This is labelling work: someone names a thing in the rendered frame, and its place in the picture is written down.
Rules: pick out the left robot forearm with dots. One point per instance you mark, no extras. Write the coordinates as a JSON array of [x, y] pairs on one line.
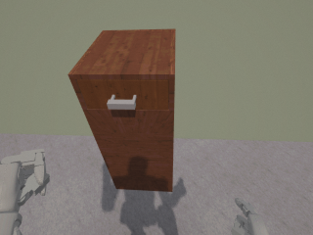
[[10, 222]]

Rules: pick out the left robot hand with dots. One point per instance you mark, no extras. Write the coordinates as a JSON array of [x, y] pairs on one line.
[[27, 169]]

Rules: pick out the right robot hand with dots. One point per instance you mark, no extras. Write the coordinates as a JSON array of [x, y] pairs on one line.
[[253, 225]]

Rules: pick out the drawer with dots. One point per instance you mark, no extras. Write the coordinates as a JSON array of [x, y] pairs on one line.
[[151, 94]]

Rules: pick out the handle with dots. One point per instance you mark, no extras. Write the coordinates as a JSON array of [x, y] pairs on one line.
[[121, 104]]

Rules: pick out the cabinet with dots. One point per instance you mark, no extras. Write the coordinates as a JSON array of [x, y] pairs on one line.
[[137, 145]]

